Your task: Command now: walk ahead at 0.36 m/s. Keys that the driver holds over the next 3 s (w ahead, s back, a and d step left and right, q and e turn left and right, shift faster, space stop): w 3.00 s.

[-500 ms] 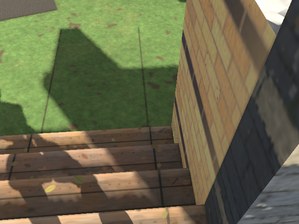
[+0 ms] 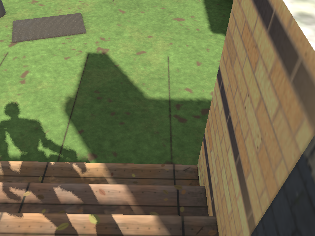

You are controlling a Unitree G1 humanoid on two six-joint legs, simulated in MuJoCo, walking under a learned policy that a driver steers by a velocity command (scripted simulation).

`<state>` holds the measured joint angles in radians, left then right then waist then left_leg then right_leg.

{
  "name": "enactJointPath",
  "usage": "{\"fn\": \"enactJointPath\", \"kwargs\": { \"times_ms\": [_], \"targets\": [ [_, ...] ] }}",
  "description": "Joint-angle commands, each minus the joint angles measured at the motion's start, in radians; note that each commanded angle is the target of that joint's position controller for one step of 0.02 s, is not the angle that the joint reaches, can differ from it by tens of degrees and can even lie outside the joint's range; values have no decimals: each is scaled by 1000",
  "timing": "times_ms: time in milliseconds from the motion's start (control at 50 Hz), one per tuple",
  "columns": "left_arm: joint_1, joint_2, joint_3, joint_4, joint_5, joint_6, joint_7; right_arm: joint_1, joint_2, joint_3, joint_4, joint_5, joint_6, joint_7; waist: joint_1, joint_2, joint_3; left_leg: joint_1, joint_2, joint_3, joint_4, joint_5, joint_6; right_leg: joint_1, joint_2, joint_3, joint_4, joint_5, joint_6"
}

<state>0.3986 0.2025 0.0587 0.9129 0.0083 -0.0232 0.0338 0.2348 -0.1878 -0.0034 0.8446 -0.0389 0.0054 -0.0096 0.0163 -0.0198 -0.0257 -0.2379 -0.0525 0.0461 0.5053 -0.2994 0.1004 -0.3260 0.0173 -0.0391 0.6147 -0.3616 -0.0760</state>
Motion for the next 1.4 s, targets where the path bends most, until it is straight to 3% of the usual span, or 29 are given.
{"fn": "enactJointPath", "kwargs": {
  "times_ms": [20,80,200,360,420,440,460,480,500,560,660,700,780,920,940,960,980,1000,1020,1060,1100,1160,1220,1280,1300,1320,1340,1380,1400],
  "targets": [
    [-183,63,8,-121,37,-29,-13,251,-218,-55,36,7,-23,-20,-115,129,190,249,417,-661,-438,-557,178,-575,-25,47,346,-102,-7],
    [-93,92,27,-59,28,-35,-44,101,-141,-38,-13,5,-51,-14,-5,77,146,167,275,-402,-420,-242,135,-456,-58,52,433,81,14],
    [-242,67,16,-101,24,7,-26,290,-90,-18,77,38,-87,-10,-42,85,114,252,226,-218,-364,349,100,-471,-69,12,292,268,31],
    [-426,42,-19,-150,8,3,-35,306,-140,-21,126,10,-87,-10,-67,133,106,221,190,-113,-296,680,61,-181,11,-78,-29,282,13],
    [-240,79,3,-96,-5,-34,8,261,-146,-16,130,12,-60,-35,15,132,2,308,177,-110,-71,982,36,33,64,-75,-148,225,7],
    [-133,95,13,-74,3,-49,19,240,-150,-14,129,22,-58,-35,72,87,-50,236,159,-87,38,894,17,219,28,-42,-227,307,-11],
    [54,168,34,-52,18,-39,21,238,-77,6,114,23,-53,-21,138,56,-166,29,98,-51,313,513,-7,502,-217,219,-222,97,-68],
    [108,258,60,-35,26,-19,15,412,-7,7,133,25,-34,5,59,-137,-244,-263,-69,-67,611,-235,-39,638,-454,705,-311,-128,-250],
    [75,205,57,-12,11,-8,6,383,-130,-30,159,-3,-29,16,65,-36,-112,-362,-29,-147,758,-184,-30,505,-418,734,-377,-189,-268],
    [-105,106,25,-45,1,-22,3,196,-139,-44,83,-25,-30,22,-8,3,72,-311,64,-181,621,-28,-52,222,-330,379,-454,111,-185],
    [-28,107,12,1,-10,-60,2,129,-72,-41,35,-26,44,20,-36,-69,72,-247,59,-146,403,14,-97,146,-260,192,-436,394,-118],
    [15,140,21,25,-23,-59,-10,168,-71,-31,50,-14,30,49,-41,-208,27,-191,93,-62,395,106,-95,93,-209,141,-472,171,-149],
    [79,143,22,31,0,-49,-8,95,-102,-49,47,-21,21,54,-15,-92,95,-262,124,-30,498,279,-97,36,-232,150,-411,115,-158],
    [48,192,33,2,9,-27,1,88,-100,-54,49,-15,-11,27,-10,-97,83,-50,63,47,267,8,-81,-19,-252,109,-93,250,-123],
    [4,189,31,-1,5,-21,1,260,-97,-63,104,-12,-22,23,-98,-61,36,175,11,81,169,-1,-68,-126,-209,68,108,274,-107],
    [-84,182,37,5,8,-29,2,446,-107,-74,170,4,-44,9,-186,-28,-23,375,95,-83,36,295,-28,-237,-195,48,455,291,-60],
    [-168,110,22,-53,13,-35,-5,509,-227,-99,180,-6,-68,-1,-229,262,67,374,186,-253,-160,202,11,-441,-28,-20,860,-106,-7],
    [17,69,3,-72,2,-34,15,490,-336,-119,165,33,-75,15,-107,396,86,383,372,-528,-112,421,143,-651,25,108,866,-149,-42],
    [-158,104,11,-72,14,-17,25,400,-281,-112,160,29,-90,9,-119,209,190,238,397,-577,-206,-31,139,-725,-48,136,849,-132,-8],
    [-188,141,26,-53,-2,8,9,158,-176,-73,79,12,-97,-3,-13,35,234,10,303,-448,-201,-88,117,-558,-99,139,622,39,37],
    [-87,111,33,-10,28,37,-7,84,-148,-60,86,4,-120,-7,58,96,168,-165,249,-321,-144,-68,131,-327,-92,76,518,275,64],
    [-41,38,19,12,20,18,-46,48,-118,-49,119,52,-167,-33,122,9,76,-465,93,-67,53,-270,38,164,8,-18,153,951,75],
    [-62,51,11,4,8,27,-37,123,-116,-47,143,40,-151,-31,73,32,102,-351,85,-47,251,-125,38,224,32,-76,4,880,61],
    [111,112,20,52,19,3,-22,101,-111,-53,162,70,-93,-59,169,-15,97,-168,-56,65,844,28,-29,293,-92,-11,-489,993,-58],
    [237,138,26,89,28,4,-30,72,-152,-70,143,54,-67,-39,220,-99,61,-379,-108,74,1196,-357,2,507,-194,101,-510,984,-112],
    [358,161,16,121,52,-2,-44,32,-132,-68,107,15,-69,-18,233,-60,-27,-589,-134,-36,1450,-496,45,681,-193,84,-161,977,-86],
    [308,222,12,102,29,-44,-50,332,-43,-52,74,55,-89,-29,2,-225,-56,-614,-54,-302,1151,-271,86,678,-362,225,-45,1283,-59],
    [244,125,7,114,12,-58,-36,266,-149,-75,170,-35,-82,-29,19,-66,53,-815,3,-263,1055,-127,33,614,-336,288,-48,858,-161],
    [85,193,28,53,-3,-56,-12,182,-134,-75,119,-47,-64,-21,-21,-56,25,-704,54,-271,812,20,-63,377,-427,442,-163,578,-298]
  ]
}}
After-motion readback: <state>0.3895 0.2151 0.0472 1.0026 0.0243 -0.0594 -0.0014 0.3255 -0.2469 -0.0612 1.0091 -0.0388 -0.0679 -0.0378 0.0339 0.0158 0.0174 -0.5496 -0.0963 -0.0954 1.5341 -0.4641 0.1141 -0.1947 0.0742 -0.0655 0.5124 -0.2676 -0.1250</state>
